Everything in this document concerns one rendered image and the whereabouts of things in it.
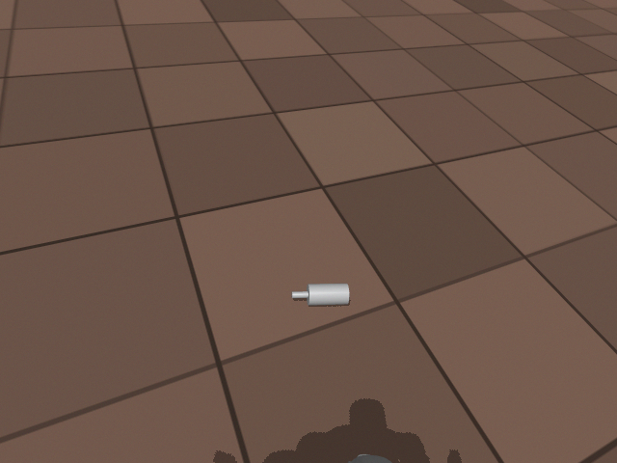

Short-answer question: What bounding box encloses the bottle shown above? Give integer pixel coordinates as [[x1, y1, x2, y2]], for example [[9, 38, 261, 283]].
[[292, 284, 349, 306]]

